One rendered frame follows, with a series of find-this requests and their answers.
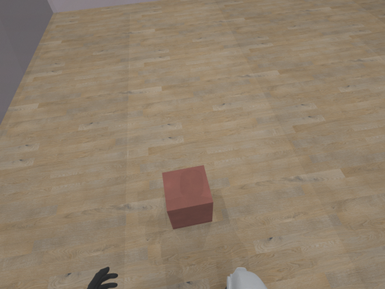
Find carton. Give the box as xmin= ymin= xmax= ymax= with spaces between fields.
xmin=162 ymin=165 xmax=214 ymax=229

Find robot left hand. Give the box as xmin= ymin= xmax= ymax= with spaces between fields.
xmin=87 ymin=267 xmax=118 ymax=289

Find right robot shin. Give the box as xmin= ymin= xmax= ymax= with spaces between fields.
xmin=234 ymin=267 xmax=247 ymax=272

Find right robot thigh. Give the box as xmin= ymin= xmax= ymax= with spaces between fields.
xmin=227 ymin=270 xmax=267 ymax=289

